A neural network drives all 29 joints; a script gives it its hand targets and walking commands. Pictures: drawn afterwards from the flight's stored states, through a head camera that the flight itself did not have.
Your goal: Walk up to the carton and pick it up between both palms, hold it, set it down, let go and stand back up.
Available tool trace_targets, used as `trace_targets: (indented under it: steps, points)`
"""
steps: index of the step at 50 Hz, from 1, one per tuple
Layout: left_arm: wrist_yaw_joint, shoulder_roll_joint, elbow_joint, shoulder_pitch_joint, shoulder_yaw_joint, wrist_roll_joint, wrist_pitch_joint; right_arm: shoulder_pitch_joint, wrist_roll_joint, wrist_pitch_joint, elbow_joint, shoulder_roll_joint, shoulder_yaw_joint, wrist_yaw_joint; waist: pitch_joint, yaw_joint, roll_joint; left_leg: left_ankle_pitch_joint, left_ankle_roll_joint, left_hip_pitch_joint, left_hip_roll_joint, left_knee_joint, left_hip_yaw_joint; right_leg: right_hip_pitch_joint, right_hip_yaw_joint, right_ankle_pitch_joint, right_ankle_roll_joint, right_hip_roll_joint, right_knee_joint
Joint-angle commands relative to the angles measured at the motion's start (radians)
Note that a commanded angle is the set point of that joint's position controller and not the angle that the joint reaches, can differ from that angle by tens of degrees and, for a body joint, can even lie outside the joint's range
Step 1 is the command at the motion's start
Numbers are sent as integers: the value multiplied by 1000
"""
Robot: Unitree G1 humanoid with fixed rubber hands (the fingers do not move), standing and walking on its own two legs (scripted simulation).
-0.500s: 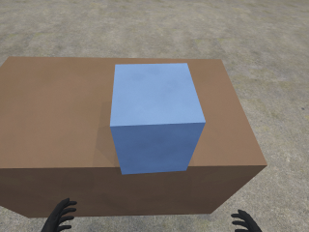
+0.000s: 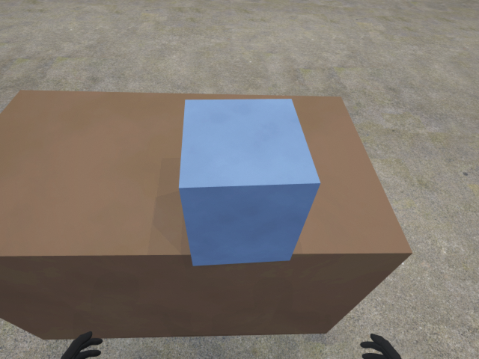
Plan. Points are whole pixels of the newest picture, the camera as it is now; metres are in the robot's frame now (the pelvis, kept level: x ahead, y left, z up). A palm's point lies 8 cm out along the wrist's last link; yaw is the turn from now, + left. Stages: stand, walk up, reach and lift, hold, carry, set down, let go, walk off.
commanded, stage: stand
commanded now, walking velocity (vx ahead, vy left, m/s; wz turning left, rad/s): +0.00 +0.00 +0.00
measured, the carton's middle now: (240, 185) +0.42 +0.02 +0.04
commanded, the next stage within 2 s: none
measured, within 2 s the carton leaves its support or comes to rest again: neither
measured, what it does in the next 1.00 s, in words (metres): stands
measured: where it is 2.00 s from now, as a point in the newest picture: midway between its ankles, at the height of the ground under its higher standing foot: outside the picture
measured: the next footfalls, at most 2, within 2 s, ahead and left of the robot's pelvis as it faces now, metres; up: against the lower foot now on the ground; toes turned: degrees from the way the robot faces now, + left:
none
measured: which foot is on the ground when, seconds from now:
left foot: down 0.00-1.00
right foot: down 0.00-1.00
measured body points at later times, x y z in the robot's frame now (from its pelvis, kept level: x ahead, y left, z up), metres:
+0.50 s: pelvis -0.01 +0.00 +0.00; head -0.01 +0.01 +0.45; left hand +0.08 +0.30 -0.11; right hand +0.10 -0.27 -0.12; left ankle +0.01 +0.13 -0.74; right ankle -0.03 -0.11 -0.74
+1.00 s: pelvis -0.02 +0.00 +0.00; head -0.02 +0.01 +0.45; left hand +0.06 +0.30 -0.12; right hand +0.08 -0.27 -0.13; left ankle +0.01 +0.13 -0.74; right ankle -0.03 -0.11 -0.74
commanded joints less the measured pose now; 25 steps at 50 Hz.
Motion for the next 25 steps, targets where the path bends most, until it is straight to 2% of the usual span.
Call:
trace_targets:
  steps: [1,2,3,4,5,7,8,9,10,11,12,13,14,16,18,19,21,22,24,25]
  points:
    - [3,214,53,-2,61,41,-31,-40,-30,-12,-58,-239,-80,5,-67,-58,26,197,90,99,72,-15,-76,-12,106,134,-13,-138,-26]
    - [4,234,59,-8,62,44,-32,-36,-29,-14,-50,-239,-80,6,-59,-68,17,197,83,78,72,-26,-77,-7,110,133,-11,-137,-17]
    - [1,215,62,0,61,40,-30,-41,-31,-13,-52,-239,-78,3,-53,-56,19,205,86,78,78,-18,-72,-7,104,136,-10,-139,-25]
    - [3,232,62,-19,62,41,-31,-37,-25,-12,-37,-242,-76,3,-83,-57,-7,201,81,93,76,-26,-83,4,97,121,-10,-134,-11]
    - [3,218,63,-6,60,38,-25,-40,-28,-13,-19,-239,-74,2,-45,-41,23,199,86,75,75,-27,-75,4,102,124,-6,-132,-26]
    - [3,234,76,-14,60,43,-26,-34,-25,-13,-24,-233,-70,4,-62,-64,6,172,82,104,74,-25,-71,-12,116,119,-18,-142,-31]
    - [5,236,78,-39,62,43,-29,-45,-25,-9,-22,-225,-70,1,-50,-72,23,181,80,90,72,-27,-68,-9,114,140,-11,-138,-36]
    - [7,213,79,-6,53,37,-28,-53,-24,-11,-26,-235,-71,2,-53,-54,29,195,86,78,79,-28,-79,-4,116,143,-8,-137,-30]
    - [5,228,88,-24,58,39,-30,-42,-26,-8,-11,-233,-71,0,-67,-69,21,208,81,84,73,-42,-80,13,100,138,-10,-136,-26]
    - [7,218,88,-18,56,39,-33,-50,-22,-11,-18,-217,-67,-1,-75,-77,40,227,76,102,71,-31,-71,4,103,166,-6,-131,-27]
    - [8,217,91,-13,54,34,-31,-51,-23,-13,-5,-224,-69,-2,-70,-55,14,239,83,82,78,-35,-82,22,102,169,-5,-138,-20]
    - [9,225,100,-22,54,39,-30,-38,-23,-16,4,-235,-73,-1,-73,-71,30,230,81,112,81,-32,-79,5,111,173,-10,-144,-24]
    - [4,211,92,-35,54,39,-29,-31,-25,-13,10,-238,-72,-4,-63,-61,46,243,80,100,81,-25,-73,8,105,168,-12,-144,-22]
    - [6,205,104,-5,51,38,-31,-62,-26,-8,2,-240,-72,-5,-49,-57,46,206,80,77,80,-46,-82,4,102,126,-7,-137,-28]
    - [7,219,106,-32,52,40,-34,-55,-20,-9,18,-220,-63,-2,-60,-70,6,186,78,87,82,-44,-79,-4,109,135,-13,-146,-35]
    - [8,223,106,-34,55,40,-27,-46,-18,-15,25,-232,-68,-1,-62,-58,3,164,79,82,78,-46,-79,-3,109,107,-14,-142,-39]
    - [5,217,102,-45,50,38,-29,-55,-16,-11,27,-229,-65,0,-42,-69,52,147,74,87,75,-59,-76,-20,117,81,-11,-137,-49]
    - [5,218,114,-41,50,36,-30,-57,-20,-13,29,-233,-66,2,-24,-73,50,126,74,77,77,-68,-78,-26,118,83,-9,-139,-52]
    - [9,213,126,-29,49,38,-30,-37,-20,-13,38,-234,-67,5,-18,-75,10,155,77,76,80,-67,-89,-19,116,96,-12,-143,-48]
    - [6,227,133,-27,53,34,-31,-40,-16,-13,50,-232,-68,3,-35,-71,33,169,78,80,83,-60,-85,1,113,88,-7,-145,-53]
